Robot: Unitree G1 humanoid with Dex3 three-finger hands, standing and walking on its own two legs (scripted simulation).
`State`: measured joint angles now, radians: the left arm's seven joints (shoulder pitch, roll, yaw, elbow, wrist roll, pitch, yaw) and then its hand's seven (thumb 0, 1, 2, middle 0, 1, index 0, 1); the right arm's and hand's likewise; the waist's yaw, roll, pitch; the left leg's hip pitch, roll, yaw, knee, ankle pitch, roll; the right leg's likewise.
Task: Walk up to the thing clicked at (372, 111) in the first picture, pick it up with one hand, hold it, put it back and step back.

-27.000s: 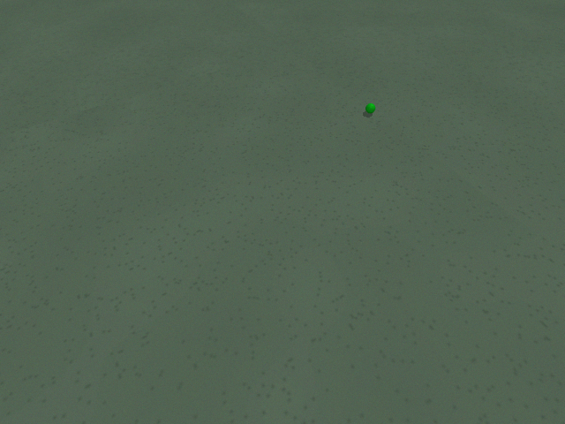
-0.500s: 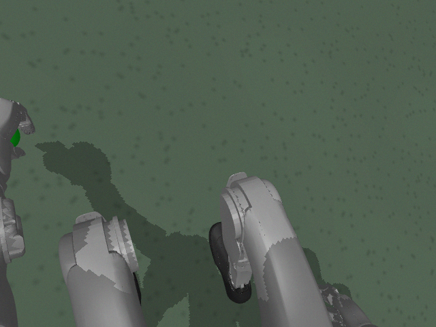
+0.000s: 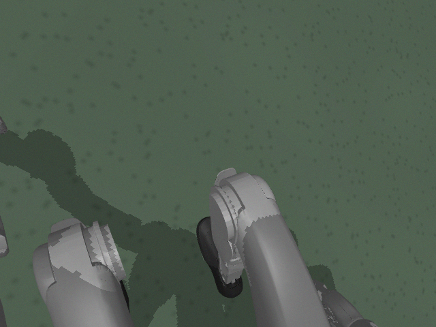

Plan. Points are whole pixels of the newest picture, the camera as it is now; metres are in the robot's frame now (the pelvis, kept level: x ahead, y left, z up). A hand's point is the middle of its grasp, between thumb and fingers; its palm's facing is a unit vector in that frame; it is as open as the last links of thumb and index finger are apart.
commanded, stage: rest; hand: left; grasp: from above
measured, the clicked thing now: out of the picture +0.48 +0.32 -0.24
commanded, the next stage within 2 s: open in 1.08 s
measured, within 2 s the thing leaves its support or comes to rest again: rests again in 0.84 s
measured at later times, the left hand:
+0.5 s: hand out of the picture +0.46 +0.30 -0.24, palm faces -0.47 -0.13 -0.87, open 5.8 cm
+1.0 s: hand out of the picture +0.46 +0.30 -0.26, palm faces -0.47 -0.13 -0.88, open 6.1 cm
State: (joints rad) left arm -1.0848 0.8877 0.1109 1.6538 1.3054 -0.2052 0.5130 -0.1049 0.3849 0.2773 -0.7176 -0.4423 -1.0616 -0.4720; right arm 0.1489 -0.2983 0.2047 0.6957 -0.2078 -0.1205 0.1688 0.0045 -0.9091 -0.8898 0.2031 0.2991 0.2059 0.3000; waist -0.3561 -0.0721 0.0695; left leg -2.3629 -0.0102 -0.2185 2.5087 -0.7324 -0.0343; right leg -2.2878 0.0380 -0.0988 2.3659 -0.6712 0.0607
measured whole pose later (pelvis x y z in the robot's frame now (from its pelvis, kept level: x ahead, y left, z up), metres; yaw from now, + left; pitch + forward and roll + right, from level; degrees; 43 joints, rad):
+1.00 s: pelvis +0.00 +0.01 +0.00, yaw -3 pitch +30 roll -14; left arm -1.12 1.00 0.08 1.76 1.29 -0.20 0.59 -0.12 0.40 0.24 -0.73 -0.41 -1.05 -0.42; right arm 0.10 -0.34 0.30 0.66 -0.25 -0.21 0.23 0.00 -0.92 -0.90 0.20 0.30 0.20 0.30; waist -0.40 -0.13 0.16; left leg -2.35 0.00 -0.26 2.55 -0.74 -0.02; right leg -2.25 0.06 -0.14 2.36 -0.66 0.07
